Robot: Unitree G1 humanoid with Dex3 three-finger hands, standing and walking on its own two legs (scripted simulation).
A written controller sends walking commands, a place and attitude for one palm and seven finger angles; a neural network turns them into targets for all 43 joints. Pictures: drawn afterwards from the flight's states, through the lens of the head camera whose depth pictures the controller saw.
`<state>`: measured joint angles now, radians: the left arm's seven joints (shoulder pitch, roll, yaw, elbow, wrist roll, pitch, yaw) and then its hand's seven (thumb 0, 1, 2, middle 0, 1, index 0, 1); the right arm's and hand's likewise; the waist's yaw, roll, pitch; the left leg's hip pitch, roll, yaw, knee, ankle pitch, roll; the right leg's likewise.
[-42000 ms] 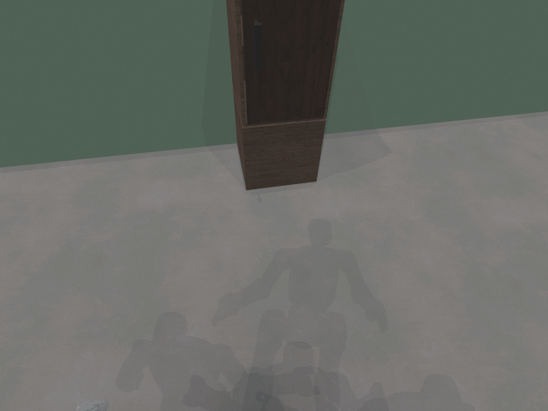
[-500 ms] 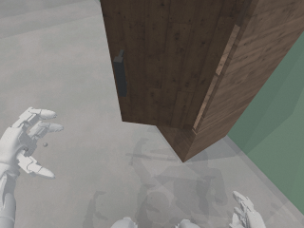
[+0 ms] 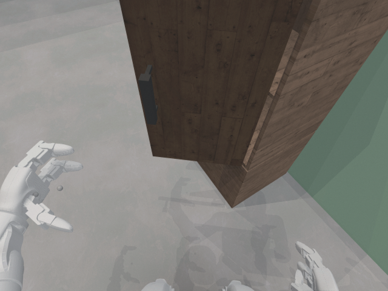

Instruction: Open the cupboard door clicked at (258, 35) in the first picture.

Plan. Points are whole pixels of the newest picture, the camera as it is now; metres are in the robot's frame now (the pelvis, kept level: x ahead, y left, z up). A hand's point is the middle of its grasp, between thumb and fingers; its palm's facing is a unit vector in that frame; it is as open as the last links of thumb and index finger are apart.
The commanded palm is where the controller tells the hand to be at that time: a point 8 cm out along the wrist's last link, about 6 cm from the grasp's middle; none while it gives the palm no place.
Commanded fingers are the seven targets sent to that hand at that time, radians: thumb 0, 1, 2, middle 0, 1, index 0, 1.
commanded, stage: move the hooked fingers beside the handle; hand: left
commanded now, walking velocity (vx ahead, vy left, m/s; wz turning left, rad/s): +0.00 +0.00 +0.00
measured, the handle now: (150, 95) +0.57 +0.15 +0.04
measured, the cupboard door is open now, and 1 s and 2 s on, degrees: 51 51 51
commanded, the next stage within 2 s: none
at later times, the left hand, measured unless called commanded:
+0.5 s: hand (83, 159) +0.35 +0.25 +0.06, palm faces -0.08 -1.00 -0.02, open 14.0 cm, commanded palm +0.33 +0.30 +0.06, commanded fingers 0.00 -0.50 0.30 -0.30 -1.20 -0.30 -1.20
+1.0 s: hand (105, 131) +0.43 +0.22 +0.06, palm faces -0.09 -1.00 -0.02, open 14.0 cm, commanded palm +0.41 +0.28 +0.06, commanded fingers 0.00 -0.50 0.30 -0.30 -1.20 -0.30 -1.20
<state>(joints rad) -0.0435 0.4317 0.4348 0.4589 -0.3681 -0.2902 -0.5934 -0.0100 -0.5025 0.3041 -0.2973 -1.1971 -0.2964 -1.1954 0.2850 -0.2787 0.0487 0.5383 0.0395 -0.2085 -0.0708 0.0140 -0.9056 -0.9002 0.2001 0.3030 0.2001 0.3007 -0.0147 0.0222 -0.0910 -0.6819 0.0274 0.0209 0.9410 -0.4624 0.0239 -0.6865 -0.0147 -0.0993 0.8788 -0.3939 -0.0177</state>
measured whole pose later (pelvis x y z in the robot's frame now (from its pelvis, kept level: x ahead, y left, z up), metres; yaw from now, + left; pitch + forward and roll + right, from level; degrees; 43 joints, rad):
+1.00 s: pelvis +0.00 +0.00 -0.01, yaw -1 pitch +17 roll -2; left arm -0.60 0.49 0.40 0.95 -0.21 -0.36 -0.48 -0.01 -0.50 0.30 -0.30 -1.20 -0.30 -1.20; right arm 0.34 -0.28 0.04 0.60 0.03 -0.05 -0.05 0.01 -0.91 -0.90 0.20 0.30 0.20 0.30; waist -0.09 0.01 -0.10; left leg -0.81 0.03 0.04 0.98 -0.47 0.02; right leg -0.82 -0.01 -0.08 0.93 -0.40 -0.02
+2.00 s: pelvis +0.01 +0.01 -0.02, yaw -3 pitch +24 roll -4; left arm -0.90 0.60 0.44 1.15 -0.11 -0.37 -0.40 -0.01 -0.50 0.30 -0.30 -1.20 -0.29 -1.20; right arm 0.43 -0.27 0.05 0.60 -0.01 0.09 -0.01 0.01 -0.91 -0.90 0.20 0.30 0.20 0.30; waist -0.18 0.02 -0.10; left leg -0.96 0.06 0.04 1.05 -0.50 0.04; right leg -0.96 0.01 -0.08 0.94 -0.40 0.00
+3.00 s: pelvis +0.00 +0.00 -0.03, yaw -2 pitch +23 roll -3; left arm -0.95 0.55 0.38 1.20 -0.10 -0.39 -0.31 -0.01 -0.50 0.30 -0.30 -1.20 -0.30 -1.21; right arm 0.40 -0.27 0.05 0.61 -0.01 0.06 -0.01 0.00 -0.91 -0.90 0.20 0.30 0.20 0.30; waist -0.18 0.02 -0.10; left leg -0.98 0.05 0.02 1.07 -0.50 0.03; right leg -0.98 0.01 -0.09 0.98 -0.40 -0.02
